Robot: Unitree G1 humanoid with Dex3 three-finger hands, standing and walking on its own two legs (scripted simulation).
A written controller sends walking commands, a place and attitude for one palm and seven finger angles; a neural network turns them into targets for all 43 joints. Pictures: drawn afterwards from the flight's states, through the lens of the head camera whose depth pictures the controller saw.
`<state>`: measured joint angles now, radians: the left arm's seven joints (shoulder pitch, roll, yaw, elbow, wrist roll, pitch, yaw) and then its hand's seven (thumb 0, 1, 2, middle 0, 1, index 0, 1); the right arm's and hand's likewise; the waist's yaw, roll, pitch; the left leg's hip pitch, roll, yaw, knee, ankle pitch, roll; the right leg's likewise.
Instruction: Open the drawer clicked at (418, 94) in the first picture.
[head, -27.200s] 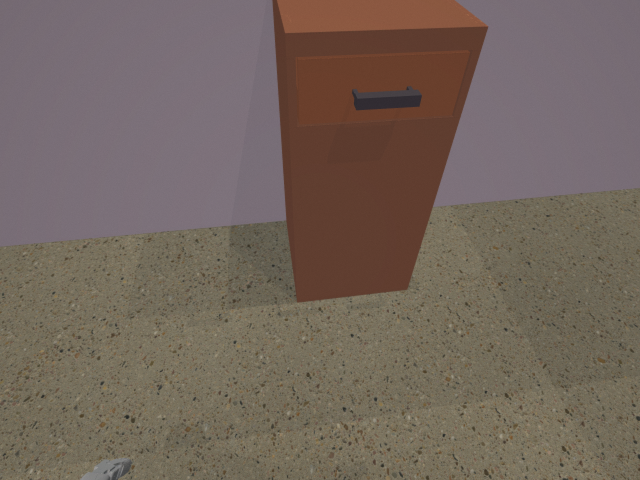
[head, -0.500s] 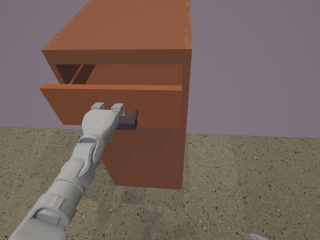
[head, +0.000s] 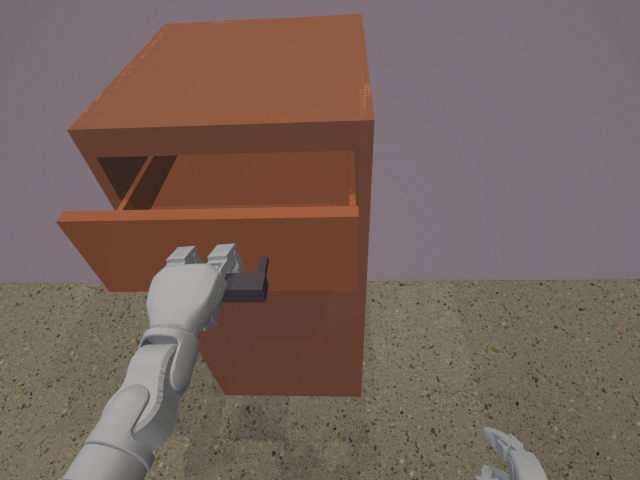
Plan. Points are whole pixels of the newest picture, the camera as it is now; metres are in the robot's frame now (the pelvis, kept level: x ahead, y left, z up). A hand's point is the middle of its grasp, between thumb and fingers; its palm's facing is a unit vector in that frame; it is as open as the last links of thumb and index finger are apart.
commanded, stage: pull the drawer open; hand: left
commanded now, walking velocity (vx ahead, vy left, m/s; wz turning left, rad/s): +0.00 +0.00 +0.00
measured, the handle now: (213, 275) +0.36 +0.17 +0.07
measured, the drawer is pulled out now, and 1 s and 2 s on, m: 0.14 0.22 0.30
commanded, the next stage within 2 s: open the thumb to release the handle in 1.84 s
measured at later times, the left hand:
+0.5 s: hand (208, 306) +0.33 +0.18 +0.05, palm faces +0.02 -0.09 -1.00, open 6.0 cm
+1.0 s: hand (189, 376) +0.23 +0.17 +0.05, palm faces +0.07 -0.15 -0.99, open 6.2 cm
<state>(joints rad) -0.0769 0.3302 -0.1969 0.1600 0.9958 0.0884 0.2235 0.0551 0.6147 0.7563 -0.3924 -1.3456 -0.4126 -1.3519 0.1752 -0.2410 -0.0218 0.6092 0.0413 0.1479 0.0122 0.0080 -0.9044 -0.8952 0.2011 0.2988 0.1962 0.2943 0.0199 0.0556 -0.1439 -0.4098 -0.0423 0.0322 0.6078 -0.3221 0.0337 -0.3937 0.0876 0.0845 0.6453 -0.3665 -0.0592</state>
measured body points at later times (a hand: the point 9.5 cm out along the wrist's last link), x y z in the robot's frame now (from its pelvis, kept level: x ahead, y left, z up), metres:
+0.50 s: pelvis +0.00 -0.01 +0.00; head +0.00 -0.04 +0.45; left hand +0.32 +0.18 +0.11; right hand +0.19 -0.21 -0.11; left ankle -0.01 +0.10 -0.72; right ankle -0.03 -0.08 -0.72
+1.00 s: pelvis +0.00 -0.01 +0.00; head -0.01 -0.05 +0.44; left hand +0.22 +0.18 +0.11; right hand +0.22 -0.21 -0.10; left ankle -0.01 +0.10 -0.72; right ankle -0.03 -0.08 -0.72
